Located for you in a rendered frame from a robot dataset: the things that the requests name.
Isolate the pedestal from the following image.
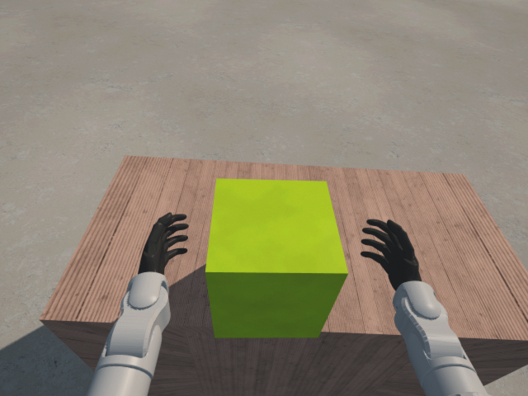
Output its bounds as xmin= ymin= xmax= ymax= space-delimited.
xmin=39 ymin=155 xmax=528 ymax=396

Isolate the robot right hand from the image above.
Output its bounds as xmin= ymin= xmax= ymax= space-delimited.
xmin=361 ymin=219 xmax=422 ymax=291

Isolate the left robot forearm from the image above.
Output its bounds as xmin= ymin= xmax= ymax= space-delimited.
xmin=86 ymin=272 xmax=171 ymax=396

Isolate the carton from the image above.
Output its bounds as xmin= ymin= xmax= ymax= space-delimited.
xmin=205 ymin=178 xmax=348 ymax=338

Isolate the robot left hand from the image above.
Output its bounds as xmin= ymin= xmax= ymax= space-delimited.
xmin=138 ymin=212 xmax=189 ymax=275

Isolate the right robot forearm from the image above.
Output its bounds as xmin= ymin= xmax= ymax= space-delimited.
xmin=393 ymin=280 xmax=492 ymax=396

